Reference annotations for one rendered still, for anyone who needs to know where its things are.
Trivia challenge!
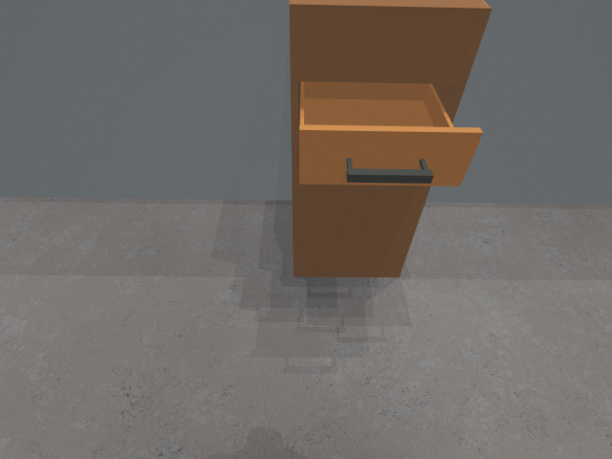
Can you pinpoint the cabinet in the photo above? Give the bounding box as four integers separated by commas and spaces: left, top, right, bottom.
290, 0, 492, 277

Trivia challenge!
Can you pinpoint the handle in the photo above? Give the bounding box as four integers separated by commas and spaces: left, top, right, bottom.
346, 158, 433, 184

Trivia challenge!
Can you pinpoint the drawer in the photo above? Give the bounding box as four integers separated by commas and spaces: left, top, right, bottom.
299, 81, 483, 186

